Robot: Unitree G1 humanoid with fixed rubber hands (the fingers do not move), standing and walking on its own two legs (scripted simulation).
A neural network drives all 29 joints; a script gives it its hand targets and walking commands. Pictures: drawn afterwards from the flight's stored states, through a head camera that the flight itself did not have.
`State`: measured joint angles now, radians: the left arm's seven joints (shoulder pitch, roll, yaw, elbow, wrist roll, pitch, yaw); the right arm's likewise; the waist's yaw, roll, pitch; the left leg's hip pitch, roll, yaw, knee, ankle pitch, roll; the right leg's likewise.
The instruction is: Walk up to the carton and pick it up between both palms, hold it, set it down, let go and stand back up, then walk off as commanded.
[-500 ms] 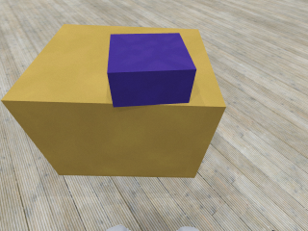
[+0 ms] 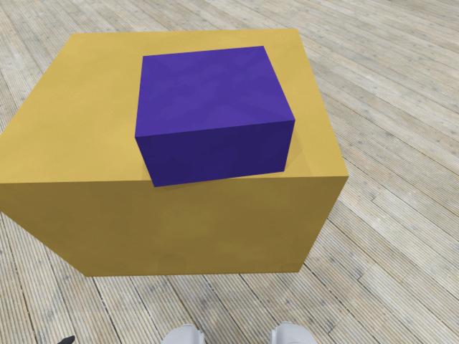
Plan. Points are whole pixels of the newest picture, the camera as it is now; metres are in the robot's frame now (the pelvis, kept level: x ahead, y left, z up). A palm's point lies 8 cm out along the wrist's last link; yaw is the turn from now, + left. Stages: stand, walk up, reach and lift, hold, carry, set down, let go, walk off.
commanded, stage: walk up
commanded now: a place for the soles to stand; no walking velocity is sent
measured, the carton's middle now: (211, 112) +0.62 +0.05 +0.03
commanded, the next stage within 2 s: none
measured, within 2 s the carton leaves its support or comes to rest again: neither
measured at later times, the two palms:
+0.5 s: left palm out of the picture +0.11 +0.30 -0.08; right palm out of the picture +0.14 -0.27 -0.07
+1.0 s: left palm out of the picture +0.02 +0.39 -0.06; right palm out of the picture +0.14 -0.27 -0.07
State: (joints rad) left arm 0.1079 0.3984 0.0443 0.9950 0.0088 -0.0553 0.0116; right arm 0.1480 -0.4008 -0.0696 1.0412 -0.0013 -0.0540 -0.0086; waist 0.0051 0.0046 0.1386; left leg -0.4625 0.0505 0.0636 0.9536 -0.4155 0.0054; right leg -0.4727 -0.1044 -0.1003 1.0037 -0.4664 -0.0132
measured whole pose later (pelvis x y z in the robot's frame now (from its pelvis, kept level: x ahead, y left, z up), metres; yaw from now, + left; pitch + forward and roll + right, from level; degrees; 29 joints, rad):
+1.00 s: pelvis +0.05 +0.05 +0.04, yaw +7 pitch -4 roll -3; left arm 0.26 0.41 0.11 1.11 0.04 -0.06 -0.01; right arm 0.20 -0.45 -0.13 1.03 -0.05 0.02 0.10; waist 0.01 0.07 0.05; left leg -0.39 0.11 0.02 0.75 -0.41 0.02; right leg -0.19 -0.15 -0.21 0.66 -0.39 0.03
